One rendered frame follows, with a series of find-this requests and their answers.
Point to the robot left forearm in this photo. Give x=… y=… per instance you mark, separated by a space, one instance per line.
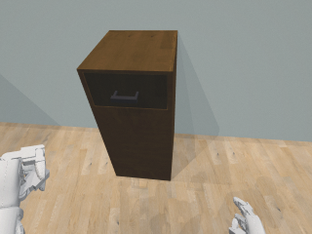
x=10 y=220

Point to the handle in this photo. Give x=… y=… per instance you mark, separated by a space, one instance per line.
x=124 y=99

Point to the robot left hand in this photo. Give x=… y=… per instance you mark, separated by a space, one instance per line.
x=30 y=162

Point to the cabinet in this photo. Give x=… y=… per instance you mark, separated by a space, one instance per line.
x=139 y=141

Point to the robot right hand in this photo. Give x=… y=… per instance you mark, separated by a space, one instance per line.
x=250 y=222

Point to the drawer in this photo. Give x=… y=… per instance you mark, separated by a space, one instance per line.
x=152 y=88

